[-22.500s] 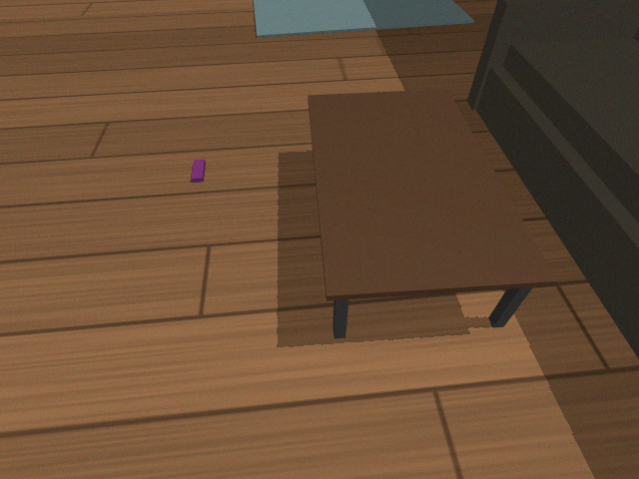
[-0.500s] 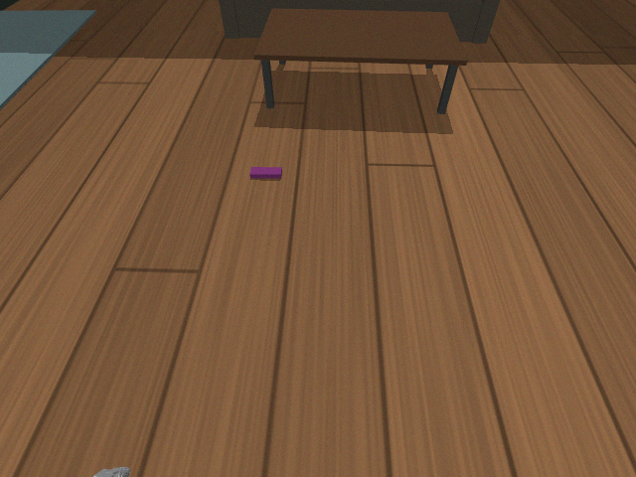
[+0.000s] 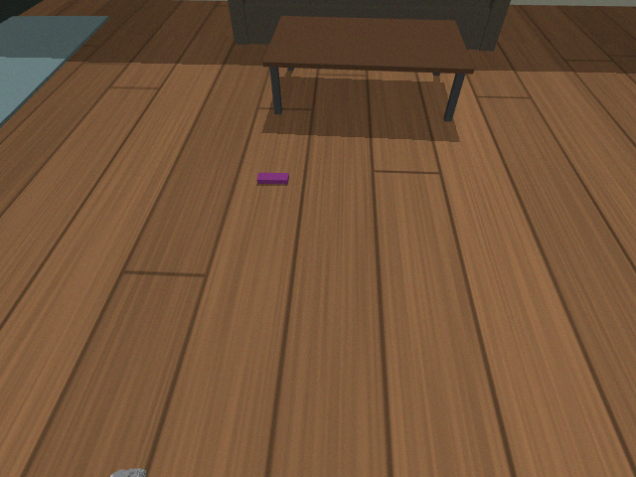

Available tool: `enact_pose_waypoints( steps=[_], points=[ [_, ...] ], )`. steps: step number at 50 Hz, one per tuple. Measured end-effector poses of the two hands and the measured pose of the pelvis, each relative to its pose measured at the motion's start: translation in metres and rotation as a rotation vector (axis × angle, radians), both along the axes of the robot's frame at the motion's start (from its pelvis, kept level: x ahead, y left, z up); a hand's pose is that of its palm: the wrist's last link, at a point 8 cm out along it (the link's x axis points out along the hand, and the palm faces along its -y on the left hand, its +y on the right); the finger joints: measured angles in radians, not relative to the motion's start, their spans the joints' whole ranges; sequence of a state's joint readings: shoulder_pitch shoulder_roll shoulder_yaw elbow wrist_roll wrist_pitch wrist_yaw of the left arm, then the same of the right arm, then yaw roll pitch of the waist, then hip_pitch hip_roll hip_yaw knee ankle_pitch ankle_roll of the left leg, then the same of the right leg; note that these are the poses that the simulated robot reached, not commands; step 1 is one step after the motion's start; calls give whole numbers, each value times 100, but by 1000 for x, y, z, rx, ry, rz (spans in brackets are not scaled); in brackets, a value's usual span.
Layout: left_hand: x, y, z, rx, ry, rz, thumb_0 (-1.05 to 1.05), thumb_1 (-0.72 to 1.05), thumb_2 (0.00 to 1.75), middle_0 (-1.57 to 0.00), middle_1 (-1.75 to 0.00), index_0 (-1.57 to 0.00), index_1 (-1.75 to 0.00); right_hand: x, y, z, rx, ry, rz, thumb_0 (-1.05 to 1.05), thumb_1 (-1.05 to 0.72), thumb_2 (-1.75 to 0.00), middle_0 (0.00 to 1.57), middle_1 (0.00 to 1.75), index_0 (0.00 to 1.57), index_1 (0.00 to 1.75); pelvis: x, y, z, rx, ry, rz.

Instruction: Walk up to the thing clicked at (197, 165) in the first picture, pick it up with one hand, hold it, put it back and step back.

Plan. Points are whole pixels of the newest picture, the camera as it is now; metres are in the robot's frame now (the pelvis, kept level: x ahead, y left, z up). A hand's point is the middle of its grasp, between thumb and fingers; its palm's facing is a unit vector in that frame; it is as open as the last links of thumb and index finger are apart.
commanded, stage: stand
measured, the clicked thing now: (273, 178) +1.52 +0.26 -0.77
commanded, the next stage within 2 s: none
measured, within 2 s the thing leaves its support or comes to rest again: neither
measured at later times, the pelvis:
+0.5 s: pelvis +0.01 +0.00 +0.00, yaw +1 degrees
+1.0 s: pelvis +0.02 +0.00 +0.00, yaw +2 degrees
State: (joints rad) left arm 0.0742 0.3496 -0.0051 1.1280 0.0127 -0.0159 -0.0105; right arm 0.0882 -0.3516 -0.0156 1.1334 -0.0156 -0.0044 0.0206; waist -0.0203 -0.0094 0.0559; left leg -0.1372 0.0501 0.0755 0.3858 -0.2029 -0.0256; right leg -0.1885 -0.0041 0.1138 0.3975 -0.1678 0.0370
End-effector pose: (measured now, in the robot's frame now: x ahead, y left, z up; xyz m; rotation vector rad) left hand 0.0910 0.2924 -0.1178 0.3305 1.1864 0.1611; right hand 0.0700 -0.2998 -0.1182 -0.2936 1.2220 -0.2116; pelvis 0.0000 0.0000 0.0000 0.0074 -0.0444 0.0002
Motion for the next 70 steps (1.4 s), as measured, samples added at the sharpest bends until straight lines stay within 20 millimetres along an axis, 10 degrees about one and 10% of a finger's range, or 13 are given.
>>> enact_pose_waypoints(
  steps=[23,70],
  points=[
    [-31,7,1,14,68,65,0,91,90,-20,-30,-20,-30,18,3,0,6,1,37,1,-90,-90,21,30,20,29,6,-1,3,-3,7,25],
    [-13,13,1,8,36,69,0,91,90,-20,-30,-20,-30,32,10,4,-6,-7,43,1,-90,-90,21,30,20,29,18,6,3,-7,2,38]
  ],
)
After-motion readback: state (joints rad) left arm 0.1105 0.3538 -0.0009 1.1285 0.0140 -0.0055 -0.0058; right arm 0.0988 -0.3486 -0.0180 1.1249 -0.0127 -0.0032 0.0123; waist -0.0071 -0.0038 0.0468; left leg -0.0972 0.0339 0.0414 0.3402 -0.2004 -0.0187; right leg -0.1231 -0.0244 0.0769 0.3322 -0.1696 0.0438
